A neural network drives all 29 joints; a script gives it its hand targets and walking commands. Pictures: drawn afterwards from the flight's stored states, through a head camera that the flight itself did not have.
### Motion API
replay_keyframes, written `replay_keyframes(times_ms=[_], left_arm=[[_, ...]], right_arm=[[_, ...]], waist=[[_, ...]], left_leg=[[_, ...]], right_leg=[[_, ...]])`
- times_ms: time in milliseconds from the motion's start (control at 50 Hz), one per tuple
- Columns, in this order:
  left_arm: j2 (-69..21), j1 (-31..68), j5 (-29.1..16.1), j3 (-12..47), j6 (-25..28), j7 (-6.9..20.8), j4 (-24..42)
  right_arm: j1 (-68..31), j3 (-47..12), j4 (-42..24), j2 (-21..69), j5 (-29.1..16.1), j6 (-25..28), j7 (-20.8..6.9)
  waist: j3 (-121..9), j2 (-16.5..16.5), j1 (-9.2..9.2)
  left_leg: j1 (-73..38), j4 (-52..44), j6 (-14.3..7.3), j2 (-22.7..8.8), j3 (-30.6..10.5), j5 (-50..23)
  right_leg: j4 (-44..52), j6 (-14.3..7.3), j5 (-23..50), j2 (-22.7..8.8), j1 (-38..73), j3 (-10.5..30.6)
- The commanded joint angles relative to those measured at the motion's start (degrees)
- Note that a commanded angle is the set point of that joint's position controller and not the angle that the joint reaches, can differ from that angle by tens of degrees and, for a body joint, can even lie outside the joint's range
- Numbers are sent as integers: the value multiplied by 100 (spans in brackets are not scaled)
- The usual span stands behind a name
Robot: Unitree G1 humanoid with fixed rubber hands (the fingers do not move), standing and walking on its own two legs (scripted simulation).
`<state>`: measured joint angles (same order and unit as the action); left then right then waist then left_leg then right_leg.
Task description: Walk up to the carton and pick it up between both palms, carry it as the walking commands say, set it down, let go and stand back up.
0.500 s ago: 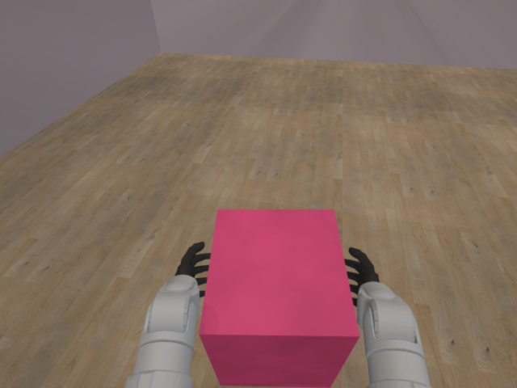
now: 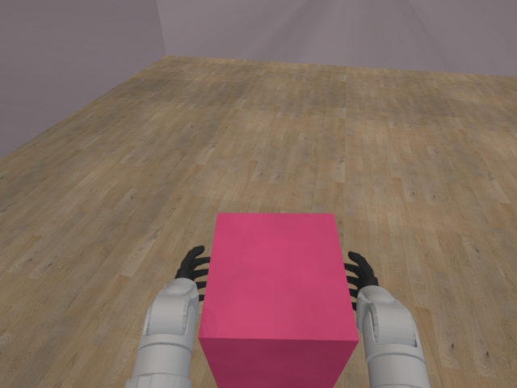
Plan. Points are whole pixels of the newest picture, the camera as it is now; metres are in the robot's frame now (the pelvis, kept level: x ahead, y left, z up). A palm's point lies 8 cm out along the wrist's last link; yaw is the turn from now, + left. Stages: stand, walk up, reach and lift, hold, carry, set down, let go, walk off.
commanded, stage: reach and lift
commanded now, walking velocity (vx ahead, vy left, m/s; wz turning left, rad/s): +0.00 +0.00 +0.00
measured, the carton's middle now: (274, 304) +0.30 +0.00 -0.02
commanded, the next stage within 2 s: hold in 0.06 s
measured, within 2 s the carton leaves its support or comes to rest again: neither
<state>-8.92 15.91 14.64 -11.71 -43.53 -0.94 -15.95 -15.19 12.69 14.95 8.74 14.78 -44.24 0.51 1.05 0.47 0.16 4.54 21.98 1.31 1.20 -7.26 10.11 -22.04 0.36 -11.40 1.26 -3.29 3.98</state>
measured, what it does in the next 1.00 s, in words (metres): stands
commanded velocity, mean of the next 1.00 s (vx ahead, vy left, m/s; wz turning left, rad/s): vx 0.00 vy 0.00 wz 0.00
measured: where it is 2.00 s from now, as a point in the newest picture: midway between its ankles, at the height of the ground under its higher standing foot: outside the picture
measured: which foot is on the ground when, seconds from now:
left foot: down 0.00-1.00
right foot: down 0.00-1.00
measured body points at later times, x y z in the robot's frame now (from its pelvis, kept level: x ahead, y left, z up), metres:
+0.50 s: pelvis +0.00 +0.01 +0.00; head -0.04 +0.01 +0.45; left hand +0.30 +0.15 +0.04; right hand +0.29 -0.15 +0.03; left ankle +0.03 +0.14 -0.74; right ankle +0.02 -0.12 -0.74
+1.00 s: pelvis +0.00 +0.00 +0.00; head -0.04 +0.00 +0.45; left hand +0.29 +0.15 +0.03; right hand +0.29 -0.15 +0.03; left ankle +0.03 +0.14 -0.74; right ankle +0.02 -0.12 -0.74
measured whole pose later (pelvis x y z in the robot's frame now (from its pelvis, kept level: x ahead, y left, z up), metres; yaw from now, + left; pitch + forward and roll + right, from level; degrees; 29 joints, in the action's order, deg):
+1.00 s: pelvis +0.00 +0.00 +0.00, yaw +0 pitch -7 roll +0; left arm -8.5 14.0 14.6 -10.2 -44.1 -0.6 -13.5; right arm -13.4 10.6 12.7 8.4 13.9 -44.8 1.2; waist 1.8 0.3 0.4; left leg 5.2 22.5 1.3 1.1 -7.2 10.3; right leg -22.0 0.4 -11.3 1.5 -3.8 4.2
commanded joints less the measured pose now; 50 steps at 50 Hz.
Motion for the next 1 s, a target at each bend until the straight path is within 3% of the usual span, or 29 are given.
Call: replay_keyframes(times_ms=[0, 40, 80, 140, 180, 200, 220, 260, 280, 320, 340, 400, 420, 480, 560, 580, 600, 620, 640, 660, 740, 760, 820, 840, 900, 920, 940, 960, 980], left_arm=[[-5716, 3287, -1609, 3241, 220, 1444, 363], [-5784, 3333, -1628, 3331, 238, 1428, 423], [-5747, 3194, -1405, 3162, 162, 1448, 154], [-5930, 3042, -1541, 3238, 179, 1456, 176], [-5728, 3222, -1471, 3169, 209, 1396, 415], [-5936, 3368, -1610, 3375, 176, 1412, 371], [-5908, 2973, -1554, 3215, 121, 1439, 44], [-5722, 2973, -1453, 3086, 163, 1404, 170], [-5854, 3183, -1462, 3260, 149, 1396, 286], [-5930, 3207, -1591, 3361, 159, 1408, 349], [-5888, 3155, -1626, 3434, 208, 1397, 469], [-5859, 2826, -1643, 3442, 221, 1342, 645], [-5886, 2905, -1665, 3539, 156, 1336, 647], [-5673, 2571, -1467, 3269, 142, 1347, 409], [-5807, 2772, -1633, 3582, 187, 1370, 839], [-5778, 2687, -1645, 3609, 170, 1367, 866], [-5748, 2562, -1609, 3648, 112, 1356, 729], [-5626, 2611, -1479, 3474, 155, 1347, 764], [-5730, 2895, -1618, 3656, 196, 1351, 899], [-5782, 2844, -1740, 3723, 215, 1371, 990], [-5573, 2540, -1633, 3522, 137, 1396, 793], [-5534, 2275, -1567, 3405, 150, 1401, 710], [-5579, 2700, -1566, 3499, 175, 1390, 883], [-5500, 2609, -1502, 3449, 185, 1411, 950], [-5537, 2539, -1583, 3362, 165, 1463, 673], [-5509, 2671, -1542, 3437, 177, 1462, 658], [-5563, 2817, -1655, 3481, 187, 1489, 722], [-5622, 2552, -1504, 3438, 165, 1472, 542], [-5600, 2985, -1567, 3624, 219, 1475, 901]], right_arm=[[-3491, -3358, -238, 5574, -1631, 344, -1457], [-3624, -3360, -331, 5494, -1587, 354, -1449], [-3984, -3467, -404, 5535, -1644, 331, -1435], [-3655, -3462, -500, 5503, -1636, 337, -1454], [-3688, -3396, -261, 5521, -1607, 280, -1467], [-3464, -3339, -273, 5540, -1559, 309, -1472], [-3597, -3434, -429, 5449, -1664, 335, -1441], [-3752, -3525, -509, 5490, -1661, 286, -1477], [-3588, -3371, -410, 5503, -1575, 274, -1487], [-3644, -3435, -387, 5532, -1660, 334, -1462], [-3690, -3634, -642, 5581, -1800, 382, -1449], [-3679, -3794, -988, 5362, -1889, 395, -1479], [-3344, -3678, -732, 5356, -1744, 304, -1426], [-3458, -3680, -881, 5390, -1693, 302, -1403], [-3179, -3740, -869, 5507, -1764, 330, -1404], [-2940, -3710, -940, 5439, -1771, 314, -1401], [-3045, -3719, -1023, 5392, -1763, 318, -1367], [-2939, -3578, -768, 5428, -1679, 283, -1393], [-3212, -3700, -830, 5525, -1719, 322, -1391], [-2933, -3765, -947, 5503, -1769, 327, -1401], [-2839, -3739, -814, 5570, -1731, 249, -1355], [-3119, -3929, -1225, 5548, -1848, 308, -1352], [-3009, -3756, -877, 5620, -1737, 238, -1341], [-2930, -3774, -878, 5582, -1754, 273, -1354], [-3092, -3814, -995, 5610, -1751, 266, -1310], [-3166, -3780, -896, 5636, -1753, 265, -1302], [-3113, -3709, -826, 5701, -1727, 308, -1321], [-3343, -3822, -1001, 5629, -1813, 350, -1311], [-3223, -3692, -844, 5617, -1726, 364, -1339]], waist=[[-1546, -105, -60], [-1371, -65, -117], [-1314, 53, 86], [-1485, -80, -127], [-1466, -18, 87], [-1703, 99, -160], [-1487, 199, -113], [-1373, -328, 32], [-1420, 131, -76], [-1476, 80, -191], [-1671, 293, 18], [-1820, 157, 49], [-1672, 51, -97], [-1434, -225, 28], [-1812, -18, -65], [-1750, 352, -16], [-1472, 202, -160], [-1497, 216, 12], [-1659, -63, -139], [-1419, 150, -104], [-1472, -260, -107], [-1368, -300, 184], [-1375, -151, -39], [-1396, 200, 117], [-1380, -336, 21], [-1243, -50, 171], [-1480, -191, -91], [-1480, 144, 88], [-1654, 239, -46]], left_leg=[[-492, -189, -83, 437, 276, -166], [-327, -204, -64, 476, 300, -193], [-80, -252, -72, 526, 354, 39], [-472, -209, -39, 419, 257, -534], [-359, -275, -15, 448, 306, -490], [-540, -193, -4, 438, 236, -419], [-273, -225, -13, 462, 233, -363], [-312, -304, -76, 454, 232, -305], [-416, -310, 8, 437, 248, -244], [-379, -257, -8, 443, 226, -388], [-261, -249, 2, 470, 284, -558], [-416, -175, 38, 430, 219, -1131], [-365, -247, 30, 464, 208, -866], [-351, -314, -20, 497, 212, -685], [-569, -236, 14, 461, 200, -1134], [-548, -285, 52, 488, 240, -1008], [-472, -281, 54, 473, 269, -769], [-469, -365, 44, 485, 278, -592], [-517, -317, 20, 464, 218, -571], [-265, -276, -8, 514, 293, -589], [-540, -285, -36, 466, 196, -784], [-396, -313, -65, 497, 257, -763], [-327, -302, -56, 513, 275, -412], [-222, -282, -55, 561, 316, -631], [-399, -212, -115, 531, 280, -521], [-166, -289, -100, 512, 332, -289], [-322, -217, -91, 501, 244, -389], [-260, -253, -51, 503, 290, -476], [-291, -229, 5, 488, 299, -518]], right_leg=[[342, 40, 211, 362, -32, -113], [331, 49, 196, 382, -60, -155], [371, 53, -18, 375, 97, -139], [309, 50, 459, 436, -22, -210], [338, 57, 398, 454, 106, -150], [336, -11, 371, 432, 47, -117], [328, -26, 385, 399, 151, -118], [316, 63, 335, 454, 169, -214], [338, 1, 221, 456, 50, -173], [294, 9, 348, 428, 65, -150], [271, 23, 602, 407, 330, -141], [200, 34, 1003, 460, 358, -103], [296, 59, 692, 479, 313, -157], [356, 91, 599, 484, 229, -189], [310, 60, 1016, 468, 353, -77], [364, 11, 1001, 440, 346, -76], [344, 50, 768, 456, 209, -127], [374, 36, 654, 472, 263, -130], [332, 56, 575, 494, 263, -112], [338, 14, 776, 406, 260, -73], [378, 112, 822, 459, 223, -129], [346, 132, 845, 459, 227, -116], [372, 98, 549, 449, 217, -115], [360, 61, 797, 412, 335, -68], [399, 164, 593, 416, 127, -113], [367, 109, 409, 408, 162, -67], [344, 110, 463, 405, 152, -90], [318, 82, 587, 403, 191, -83], [283, 52, 612, 451, 221, -85]])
